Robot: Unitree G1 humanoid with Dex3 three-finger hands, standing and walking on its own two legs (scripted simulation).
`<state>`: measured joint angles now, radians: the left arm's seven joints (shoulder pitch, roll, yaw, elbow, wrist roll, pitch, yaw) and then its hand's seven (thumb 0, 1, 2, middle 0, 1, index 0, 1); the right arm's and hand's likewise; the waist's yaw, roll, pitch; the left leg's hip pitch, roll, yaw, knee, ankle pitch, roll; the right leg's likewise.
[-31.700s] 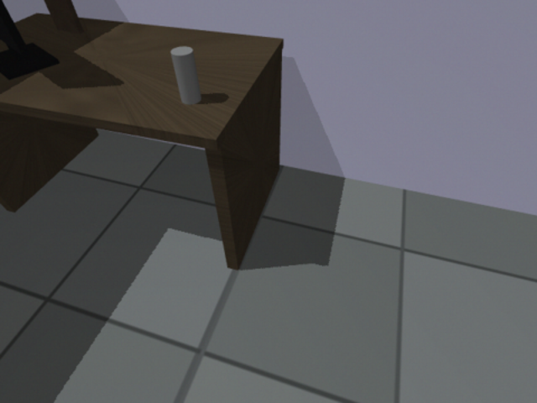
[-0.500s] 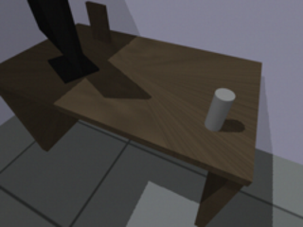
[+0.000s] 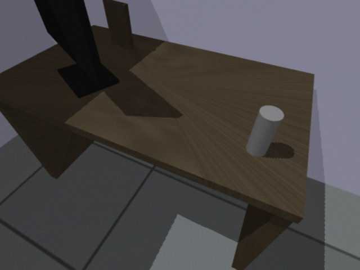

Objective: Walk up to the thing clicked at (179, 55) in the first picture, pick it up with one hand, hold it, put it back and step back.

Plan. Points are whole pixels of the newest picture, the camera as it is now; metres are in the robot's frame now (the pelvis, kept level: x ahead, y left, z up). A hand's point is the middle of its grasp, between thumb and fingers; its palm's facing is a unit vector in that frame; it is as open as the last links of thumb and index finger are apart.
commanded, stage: home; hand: right
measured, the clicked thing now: (263, 132) +0.49 -0.23 +0.01
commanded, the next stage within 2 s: stand in 0.02 s
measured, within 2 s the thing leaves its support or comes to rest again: neither
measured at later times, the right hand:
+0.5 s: hand out of the picture +0.08 -0.26 -0.15, palm faces -0.04 +0.93 -0.36, open 10.7 cm
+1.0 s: hand out of the picture +0.08 -0.26 -0.16, palm faces -0.04 +0.93 -0.35, open 7.4 cm
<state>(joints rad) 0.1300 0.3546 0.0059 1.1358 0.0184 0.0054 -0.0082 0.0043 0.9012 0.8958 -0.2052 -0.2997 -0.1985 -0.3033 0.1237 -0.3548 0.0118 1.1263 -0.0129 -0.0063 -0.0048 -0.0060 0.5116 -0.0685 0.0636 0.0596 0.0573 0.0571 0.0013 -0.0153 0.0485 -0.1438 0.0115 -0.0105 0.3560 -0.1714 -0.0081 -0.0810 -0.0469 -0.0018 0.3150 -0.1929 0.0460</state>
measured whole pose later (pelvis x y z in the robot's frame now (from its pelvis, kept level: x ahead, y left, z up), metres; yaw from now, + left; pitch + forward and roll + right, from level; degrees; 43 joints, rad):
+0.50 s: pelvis +0.01 +0.00 +0.00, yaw +0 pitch -2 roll +0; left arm 0.13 0.35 0.01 1.12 0.02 0.00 -0.01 0.00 0.90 0.89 -0.20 -0.30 -0.20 -0.30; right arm 0.12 -0.35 0.01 1.13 -0.01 -0.01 0.00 0.00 -0.35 -0.75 0.20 0.28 0.19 0.28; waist 0.00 -0.01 0.05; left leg -0.14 0.01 -0.02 0.35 -0.17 -0.01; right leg -0.08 -0.05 -0.01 0.31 -0.20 0.05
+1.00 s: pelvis +0.01 +0.00 +0.00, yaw +1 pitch -2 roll +0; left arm 0.14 0.35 0.01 1.12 0.02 0.00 -0.01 0.00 0.90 0.89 -0.21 -0.30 -0.20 -0.30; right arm 0.12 -0.35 0.00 1.13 -0.01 0.00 0.00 0.00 -0.90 -0.90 0.21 0.30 0.20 0.30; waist 0.00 -0.01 0.05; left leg -0.14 0.01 -0.02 0.34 -0.17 -0.01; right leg -0.08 -0.05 -0.01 0.31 -0.21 0.04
